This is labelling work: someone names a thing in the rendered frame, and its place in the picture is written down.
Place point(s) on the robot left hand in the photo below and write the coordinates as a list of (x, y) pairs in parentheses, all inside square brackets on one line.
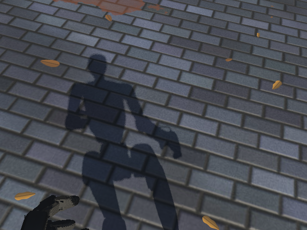
[(38, 218)]

